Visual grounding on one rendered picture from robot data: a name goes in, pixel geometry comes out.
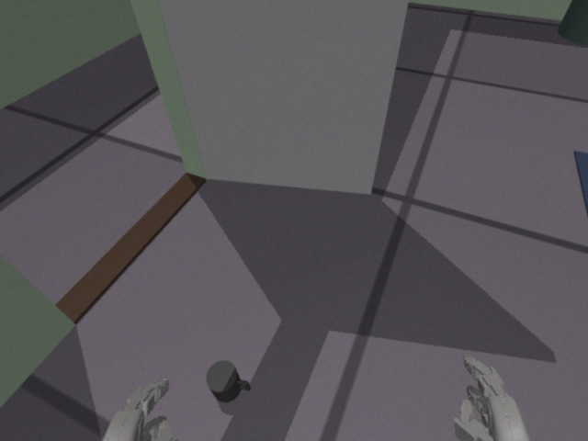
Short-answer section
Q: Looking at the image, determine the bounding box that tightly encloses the mug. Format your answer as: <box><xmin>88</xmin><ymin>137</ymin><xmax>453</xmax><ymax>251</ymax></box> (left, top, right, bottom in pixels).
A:
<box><xmin>206</xmin><ymin>360</ymin><xmax>251</xmax><ymax>402</ymax></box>

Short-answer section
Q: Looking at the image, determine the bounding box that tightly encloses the left robot hand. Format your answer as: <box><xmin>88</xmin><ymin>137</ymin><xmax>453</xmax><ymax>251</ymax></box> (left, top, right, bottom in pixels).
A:
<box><xmin>102</xmin><ymin>379</ymin><xmax>178</xmax><ymax>441</ymax></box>

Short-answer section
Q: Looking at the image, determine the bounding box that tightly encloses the right robot hand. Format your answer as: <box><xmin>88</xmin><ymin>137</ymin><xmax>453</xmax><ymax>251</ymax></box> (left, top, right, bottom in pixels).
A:
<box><xmin>454</xmin><ymin>355</ymin><xmax>531</xmax><ymax>441</ymax></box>

